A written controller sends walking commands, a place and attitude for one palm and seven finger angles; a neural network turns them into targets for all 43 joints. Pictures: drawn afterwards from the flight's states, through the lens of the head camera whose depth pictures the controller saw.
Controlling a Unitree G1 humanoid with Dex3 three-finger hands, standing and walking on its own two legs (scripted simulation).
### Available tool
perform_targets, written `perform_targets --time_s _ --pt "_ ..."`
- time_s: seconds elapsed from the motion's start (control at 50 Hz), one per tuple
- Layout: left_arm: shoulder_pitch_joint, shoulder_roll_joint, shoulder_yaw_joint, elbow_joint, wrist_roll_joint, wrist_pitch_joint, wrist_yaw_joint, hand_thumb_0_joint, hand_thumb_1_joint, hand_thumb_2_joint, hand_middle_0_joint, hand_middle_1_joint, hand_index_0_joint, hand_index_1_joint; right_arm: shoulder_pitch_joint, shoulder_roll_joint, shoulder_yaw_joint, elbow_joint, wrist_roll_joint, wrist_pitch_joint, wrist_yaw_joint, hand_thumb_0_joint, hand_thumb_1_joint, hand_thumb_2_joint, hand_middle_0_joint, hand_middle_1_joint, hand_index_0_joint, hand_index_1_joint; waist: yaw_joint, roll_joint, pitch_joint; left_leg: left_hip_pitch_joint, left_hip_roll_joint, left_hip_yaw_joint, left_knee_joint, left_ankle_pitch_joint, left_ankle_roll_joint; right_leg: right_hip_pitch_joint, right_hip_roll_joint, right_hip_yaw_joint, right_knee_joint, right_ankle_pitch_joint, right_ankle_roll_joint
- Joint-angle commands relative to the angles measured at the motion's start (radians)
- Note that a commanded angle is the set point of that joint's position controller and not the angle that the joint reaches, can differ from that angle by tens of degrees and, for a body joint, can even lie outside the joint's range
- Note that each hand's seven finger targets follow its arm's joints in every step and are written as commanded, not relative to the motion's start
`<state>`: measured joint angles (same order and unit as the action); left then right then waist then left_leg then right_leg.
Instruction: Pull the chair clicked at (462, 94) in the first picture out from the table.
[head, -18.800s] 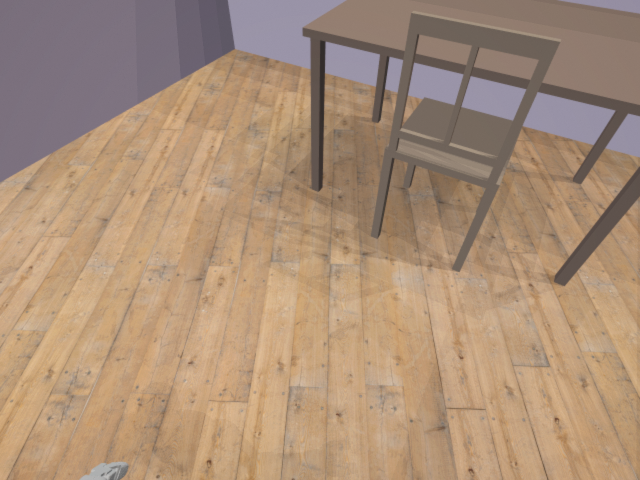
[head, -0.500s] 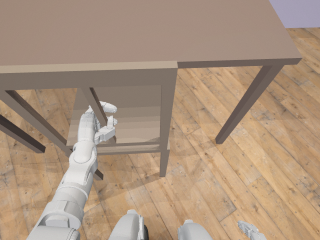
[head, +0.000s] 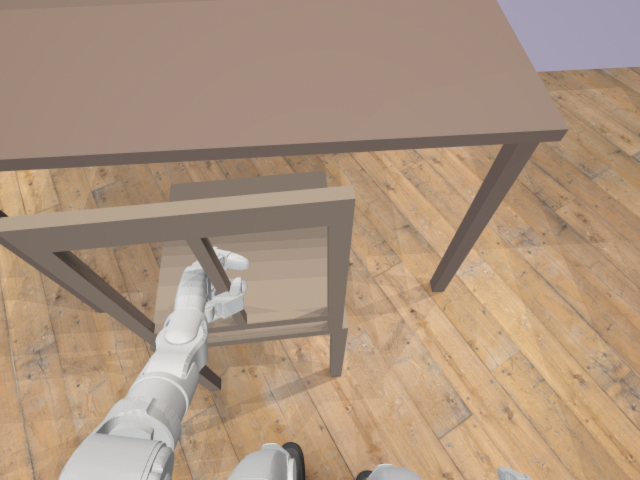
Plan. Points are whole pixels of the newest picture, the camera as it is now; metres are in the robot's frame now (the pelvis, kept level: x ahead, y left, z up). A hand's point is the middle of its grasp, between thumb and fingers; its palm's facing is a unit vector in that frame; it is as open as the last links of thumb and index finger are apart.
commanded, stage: step backward, pulling the chair out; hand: left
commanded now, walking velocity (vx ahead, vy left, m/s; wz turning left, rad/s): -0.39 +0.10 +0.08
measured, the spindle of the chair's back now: (223, 285) +0.38 +0.15 -0.07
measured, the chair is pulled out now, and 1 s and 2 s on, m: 0.12 0.21 0.36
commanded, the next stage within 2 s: none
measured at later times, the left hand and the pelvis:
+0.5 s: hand (231, 333) +0.31 +0.13 -0.06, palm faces +0.02 -0.99 -0.17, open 5.1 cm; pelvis -0.05 -0.01 -0.01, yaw +1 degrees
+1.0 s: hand (223, 354) +0.28 +0.14 -0.06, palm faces -0.04 -0.98 -0.18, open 5.1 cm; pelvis -0.09 +0.01 +0.00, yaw +2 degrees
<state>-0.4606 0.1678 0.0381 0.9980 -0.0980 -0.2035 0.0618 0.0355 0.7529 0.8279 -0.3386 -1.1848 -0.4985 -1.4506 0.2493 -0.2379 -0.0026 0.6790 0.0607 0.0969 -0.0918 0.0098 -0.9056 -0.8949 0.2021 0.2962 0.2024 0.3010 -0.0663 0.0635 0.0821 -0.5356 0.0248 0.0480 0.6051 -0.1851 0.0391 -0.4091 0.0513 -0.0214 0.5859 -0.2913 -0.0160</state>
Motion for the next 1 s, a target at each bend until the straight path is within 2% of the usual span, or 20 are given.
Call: perform_targets --time_s 0.0,0.08,0.14,0.22,0.28,0.38,0.44,0.48,0.5,0.52,0.56,0.6,0.64,0.7,0.72,0.74,0.76,0.8,0.9,0.98 --pt "-0.318 0.212 -0.005 -0.156 0.044 -0.05 0.03 0.0 0.9 0.9 -0.5 -1.45 -0.5 -1.45 0.026 -0.158 -0.049 -0.066 0.005 -0.058 -0.027 0.0 -0.9 -0.9 0.2 0.3 0.2 0.3 0.009 -0.03 -0.416 0.275 0.101 -0.122 -0.029 0.143 -0.009 0.137 -0.189 0.143 -0.134 0.309 0.025" --pt "-0.343 0.237 0.003 -0.112 0.044 -0.06 0.045 0.0 0.9 0.9 -0.5 -1.45 -0.5 -1.45 0.012 -0.17 -0.052 -0.028 0.011 -0.092 -0.035 0.0 -0.9 -0.9 0.2 0.3 0.2 0.3 0.012 -0.076 -0.34 0.283 0.06 -0.106 -0.029 -0.016 -0.02 0.077 -0.23 0.181 -0.231 0.12 0.025" --pt "-0.356 0.192 -0.033 -0.101 0.04 -0.074 0.044 0.0 0.9 0.9 -0.5 -1.45 -0.5 -1.45 -0.004 -0.165 -0.045 -0.013 0.01 -0.121 -0.037 0.0 -0.9 -0.9 0.2 0.3 0.2 0.3 0.016 -0.091 -0.308 0.292 0.067 -0.127 -0.07 -0.054 -0.015 0.056 -0.214 0.155 -0.235 -0.01 0.02" --pt "-0.352 0.152 -0.051 -0.105 0.037 -0.088 0.042 0.0 0.9 0.9 -0.5 -1.45 -0.5 -1.45 -0.011 -0.171 -0.041 -0.007 -0.002 -0.149 -0.044 0.0 -0.9 -0.9 0.2 0.3 0.2 0.3 0.025 -0.005 -0.321 0.328 0.151 -0.252 -0.189 -0.043 0.033 0.026 -0.107 0.077 -0.09 -0.082 0.019" --pt "-0.364 0.162 -0.034 -0.121 0.04 -0.086 0.043 0.0 0.9 0.9 -0.5 -1.45 -0.5 -1.45 -0.018 -0.172 -0.042 -0.008 -0.018 -0.157 -0.048 0.0 -0.9 -0.9 0.2 0.3 0.2 0.3 0.033 0.069 -0.336 0.337 0.232 -0.375 -0.243 -0.041 0.074 0.002 -0.076 0.069 0.043 -0.115 0.005" --pt "-0.342 0.177 -0.015 -0.123 0.052 -0.074 0.042 0.0 0.9 0.9 -0.5 -1.45 -0.5 -1.45 -0.002 -0.167 -0.044 -0.009 -0.026 -0.168 -0.043 0.0 -0.9 -0.9 0.2 0.3 0.2 0.3 0.032 0.045 -0.347 0.283 0.218 -0.316 -0.179 0.003 0.069 0.101 -0.086 0.082 -0.017 -0.057 -0.003" --pt "-0.349 0.167 -0.03 -0.135 0.051 -0.072 0.04 0.0 0.9 0.9 -0.5 -1.45 -0.5 -1.45 -0.021 -0.154 -0.042 -0.028 -0.022 -0.177 -0.038 0.0 -0.9 -0.9 0.2 0.3 0.2 0.3 0.033 0.001 -0.294 0.139 0.163 -0.25 -0.133 -0.161 0.037 0.148 -0.142 0.154 -0.095 -0.132 -0.022" --pt "-0.333 0.222 0.0 -0.129 0.054 -0.079 0.052 0.0 0.9 0.9 -0.5 -1.45 -0.5 -1.45 0.007 -0.159 -0.053 -0.027 -0.015 -0.182 -0.039 0.0 -0.9 -0.9 0.2 0.3 0.2 0.3 0.022 -0.146 -0.292 0.144 0.053 -0.154 0.055 -0.254 -0.026 0.088 -0.282 0.33 -0.262 -0.232 -0.08" --pt "-0.34 0.217 -0.008 -0.122 0.059 -0.079 0.059 0.0 0.9 0.9 -0.5 -1.45 -0.5 -1.45 -0.001 -0.145 -0.047 -0.012 -0.014 -0.181 -0.036 0.0 -0.9 -0.9 0.2 0.3 0.2 0.3 0.025 -0.185 -0.293 0.178 0.003 -0.1 0.196 -0.207 -0.062 0.056 -0.385 0.389 -0.318 -0.171 -0.113" --pt "-0.337 0.198 -0.019 -0.117 0.065 -0.078 0.061 0.0 0.9 0.9 -0.5 -1.45 -0.5 -1.45 -0.016 -0.145 -0.042 -0.01 -0.018 -0.179 -0.034 0.0 -0.9 -0.9 0.2 0.3 0.2 0.3 0.035 -0.166 -0.295 0.157 -0.011 -0.118 0.291 -0.222 -0.069 0.085 -0.42 0.365 -0.303 0.02 -0.139" --pt "-0.337 0.201 -0.003 -0.133 0.067 -0.067 0.056 0.0 0.9 0.9 -0.5 -1.45 -0.5 -1.45 -0.045 -0.13 -0.03 -0.007 -0.022 -0.182 -0.032 0.0 -0.9 -0.9 0.2 0.3 0.2 0.3 0.047 -0.159 -0.314 0.062 -0.007 -0.166 0.321 -0.283 -0.068 0.24 -0.422 0.292 -0.201 0.405 -0.146" --pt "-0.332 0.202 0.006 -0.135 0.065 -0.046 0.054 0.0 0.9 0.9 -0.5 -1.45 -0.5 -1.45 -0.028 -0.139 -0.027 0.016 -0.019 -0.177 -0.038 0.0 -0.9 -0.9 0.2 0.3 0.2 0.3 0.036 -0.171 -0.345 0.074 0.014 -0.18 0.208 -0.27 -0.072 0.329 -0.413 0.223 -0.111 0.658 -0.127" --pt "-0.328 0.171 -0.013 -0.144 0.059 -0.033 0.047 0.0 0.9 0.9 -0.5 -1.45 -0.5 -1.45 -0.023 -0.14 -0.026 0.023 -0.02 -0.166 -0.046 0.0 -0.9 -0.9 0.2 0.3 0.2 0.3 0.033 -0.177 -0.364 0.127 0.025 -0.146 0.017 -0.144 -0.072 0.38 -0.362 0.171 -0.051 0.765 -0.075" --pt "-0.346 0.12 -0.051 -0.177 0.056 -0.024 0.038 0.0 0.9 0.9 -0.5 -1.45 -0.5 -1.45 0.005 -0.165 -0.053 0.007 -0.021 -0.139 -0.053 0.0 -0.9 -0.9 0.2 0.3 0.2 0.3 0.03 -0.115 -0.407 0.326 0.145 -0.167 -0.112 0.445 -0.023 0.292 -0.206 0.067 0.002 0.624 0.027" --pt "-0.363 0.096 -0.066 -0.178 0.06 -0.027 0.031 0.0 0.9 0.9 -0.5 -1.45 -0.5 -1.45 0.03 -0.167 -0.06 0.002 -0.017 -0.131 -0.047 0.0 -0.9 -0.9 0.2 0.3 0.2 0.3 0.018 -0.126 -0.425 0.37 0.156 -0.159 -0.06 0.538 -0.014 0.271 -0.176 0.058 -0.004 0.628 0.036" --pt "-0.41 0.073 -0.087 -0.217 0.069 -0.04 0.025 0.0 0.9 0.9 -0.5 -1.45 -0.5 -1.45 0.017 -0.149 -0.054 -0.013 -0.028 -0.123 -0.044 0.0 -0.9 -0.9 0.2 0.3 0.2 0.3 0.003 -0.072 -0.452 0.376 0.158 -0.172 -0.049 0.598 -0.013 0.284 -0.175 0.043 0.009 0.65 0.03" --pt "-0.414 0.054 -0.101 -0.218 0.083 -0.042 0.017 0.0 0.9 0.9 -0.5 -1.45 -0.5 -1.45 -0.009 -0.142 -0.055 -0.024 -0.036 -0.115 -0.037 0.0 -0.9 -0.9 0.2 0.3 0.2 0.3 0.006 0.004 -0.428 0.331 0.172 -0.203 -0.082 0.558 -0.017 0.261 -0.163 0.031 0.043 0.496 0.02" --pt "-0.355 0.066 -0.071 -0.229 0.083 -0.052 0.019 0.0 0.9 0.9 -0.5 -1.45 -0.5 -1.45 0.007 -0.145 -0.068 -0.038 -0.043 -0.097 -0.028 0.0 -0.9 -0.9 0.2 0.3 0.2 0.3 0.01 0.028 -0.46 0.409 0.218 -0.249 -0.072 0.683 0.022 0.207 -0.118 0.032 0.068 0.327 0.02" --pt "-0.314 0.087 -0.048 -0.26 0.102 -0.073 0.015 0.0 0.9 0.9 -0.5 -1.45 -0.5 -1.45 -0.005 -0.128 -0.067 -0.068 -0.061 -0.087 0.002 0.0 -0.9 -0.9 0.2 0.3 0.2 0.3 0.009 0.147 -0.39 0.352 0.243 -0.235 -0.074 0.618 0.038 0.175 -0.093 0.029 0.055 0.167 0.011" --pt "-0.313 0.159 -0.002 -0.245 0.093 -0.081 0.027 0.0 0.9 0.9 -0.5 -1.45 -0.5 -1.45 -0.002 -0.131 -0.072 -0.067 -0.04 -0.091 -0.012 0.0 -0.9 -0.9 0.2 0.3 0.2 0.3 0.012 0.008 -0.383 0.147 0.163 -0.151 -0.021 0.221 -0.02 0.306 -0.158 0.079 -0.008 0.391 -0.012"
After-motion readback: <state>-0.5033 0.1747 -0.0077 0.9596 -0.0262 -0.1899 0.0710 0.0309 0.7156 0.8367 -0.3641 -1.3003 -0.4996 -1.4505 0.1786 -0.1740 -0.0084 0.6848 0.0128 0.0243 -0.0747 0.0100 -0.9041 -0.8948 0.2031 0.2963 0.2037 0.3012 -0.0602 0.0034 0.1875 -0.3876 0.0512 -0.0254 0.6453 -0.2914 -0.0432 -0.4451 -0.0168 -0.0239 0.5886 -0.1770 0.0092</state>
